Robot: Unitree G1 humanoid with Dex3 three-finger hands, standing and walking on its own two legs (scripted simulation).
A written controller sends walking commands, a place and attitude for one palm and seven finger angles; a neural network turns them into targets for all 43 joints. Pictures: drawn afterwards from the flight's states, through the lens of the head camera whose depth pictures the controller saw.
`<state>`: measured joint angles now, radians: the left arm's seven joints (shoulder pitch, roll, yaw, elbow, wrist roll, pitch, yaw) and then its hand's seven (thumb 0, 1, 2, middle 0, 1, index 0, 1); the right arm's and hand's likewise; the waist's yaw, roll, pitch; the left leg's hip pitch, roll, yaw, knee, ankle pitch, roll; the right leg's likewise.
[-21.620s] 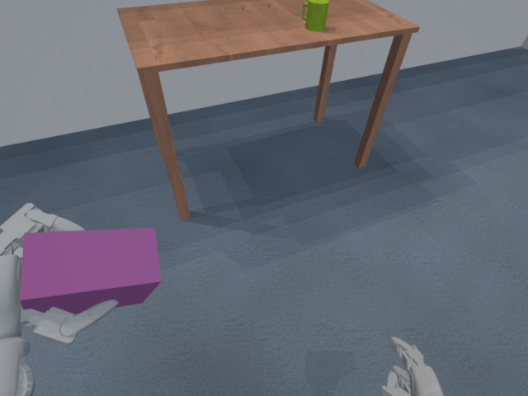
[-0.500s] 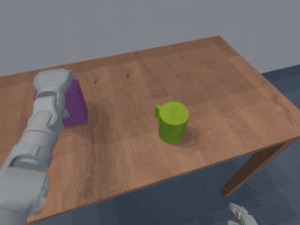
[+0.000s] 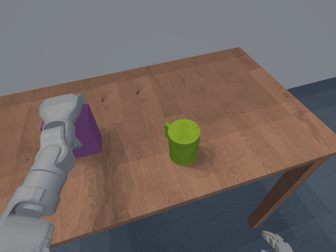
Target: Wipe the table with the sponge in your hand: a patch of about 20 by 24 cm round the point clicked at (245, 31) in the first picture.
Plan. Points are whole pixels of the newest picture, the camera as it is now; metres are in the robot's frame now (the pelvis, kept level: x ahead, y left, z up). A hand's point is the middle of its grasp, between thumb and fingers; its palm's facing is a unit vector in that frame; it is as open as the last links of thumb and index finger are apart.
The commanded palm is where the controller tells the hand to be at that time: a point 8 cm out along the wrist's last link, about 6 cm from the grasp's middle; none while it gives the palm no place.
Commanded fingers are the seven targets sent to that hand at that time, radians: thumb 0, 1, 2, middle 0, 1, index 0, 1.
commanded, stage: wipe back along the middle lane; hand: left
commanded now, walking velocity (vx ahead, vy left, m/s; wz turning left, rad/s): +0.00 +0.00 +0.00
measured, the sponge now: (77, 138) +0.38 +0.27 +0.05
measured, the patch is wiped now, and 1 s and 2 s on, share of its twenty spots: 0.40 0.70 0.85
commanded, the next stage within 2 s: slide across to the third lane in 1.24 s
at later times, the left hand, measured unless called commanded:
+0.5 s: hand (71, 137) +0.35 +0.26 +0.10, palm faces +0.04 -0.03 -1.00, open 10.6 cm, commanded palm +0.31 +0.25 +0.14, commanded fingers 0.00 0.10 1.30 -1.20 -1.60 -1.20 -1.60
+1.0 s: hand (67, 155) +0.30 +0.25 +0.10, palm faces +0.09 -0.06 -0.99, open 10.6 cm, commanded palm +0.26 +0.23 +0.14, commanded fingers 0.00 0.10 1.30 -1.20 -1.60 -1.20 -1.60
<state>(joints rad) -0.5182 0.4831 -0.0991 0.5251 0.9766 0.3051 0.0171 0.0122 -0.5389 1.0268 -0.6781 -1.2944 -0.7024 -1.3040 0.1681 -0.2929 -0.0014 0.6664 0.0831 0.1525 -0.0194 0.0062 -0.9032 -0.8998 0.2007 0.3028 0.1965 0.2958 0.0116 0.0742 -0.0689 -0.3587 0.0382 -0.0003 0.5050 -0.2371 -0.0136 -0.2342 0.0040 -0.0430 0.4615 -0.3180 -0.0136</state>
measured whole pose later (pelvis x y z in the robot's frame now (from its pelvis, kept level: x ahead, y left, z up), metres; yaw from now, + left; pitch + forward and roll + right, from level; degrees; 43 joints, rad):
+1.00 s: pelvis +0.00 +0.01 +0.00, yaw -1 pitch +1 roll +0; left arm -0.09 0.43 -0.16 -0.04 0.96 0.45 0.03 0.00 -0.51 1.02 -0.65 -1.31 -0.67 -1.32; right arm 0.07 -0.27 0.04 0.62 0.08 0.15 0.01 0.01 -0.90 -0.90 0.20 0.30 0.18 0.29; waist 0.07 0.09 -0.06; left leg -0.29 0.03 0.02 0.51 -0.25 -0.01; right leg -0.18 -0.01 -0.02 0.49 -0.34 -0.01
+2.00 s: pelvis -0.03 -0.01 +0.00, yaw +0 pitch -3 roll +1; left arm -0.19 0.33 -0.38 0.03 0.99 0.52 0.06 -0.02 -0.52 1.02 -0.66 -1.30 -0.68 -1.31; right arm 0.04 -0.26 0.02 0.71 0.08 0.08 0.02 0.01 -0.90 -0.90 0.20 0.30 0.15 0.27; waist 0.11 0.11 -0.04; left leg -0.23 0.03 0.00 0.46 -0.18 -0.03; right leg -0.14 0.00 -0.05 0.50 -0.31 -0.03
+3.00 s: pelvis -0.04 -0.04 +0.00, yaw -1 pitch +1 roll +1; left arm -0.60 0.32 -0.24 0.66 0.96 0.38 0.07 -0.01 -0.55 1.02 -0.69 -1.28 -0.72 -1.27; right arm 0.15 -0.28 0.02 0.72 0.08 0.13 -0.06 0.01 -0.90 -0.90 0.20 0.30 0.20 0.30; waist 0.02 0.08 -0.09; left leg -0.35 0.07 -0.01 0.50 -0.19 0.00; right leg -0.27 0.04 -0.04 0.55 -0.31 -0.06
